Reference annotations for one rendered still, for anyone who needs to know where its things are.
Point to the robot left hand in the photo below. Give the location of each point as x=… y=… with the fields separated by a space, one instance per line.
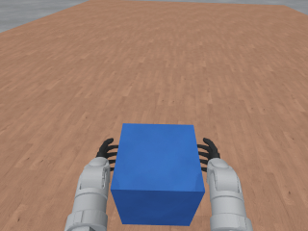
x=103 y=151

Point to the robot right forearm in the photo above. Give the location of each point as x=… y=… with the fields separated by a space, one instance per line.
x=226 y=197

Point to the robot left forearm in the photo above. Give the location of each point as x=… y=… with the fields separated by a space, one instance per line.
x=90 y=200

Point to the carton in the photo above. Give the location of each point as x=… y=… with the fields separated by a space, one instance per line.
x=157 y=178

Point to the robot right hand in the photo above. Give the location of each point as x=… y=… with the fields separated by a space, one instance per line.
x=213 y=152

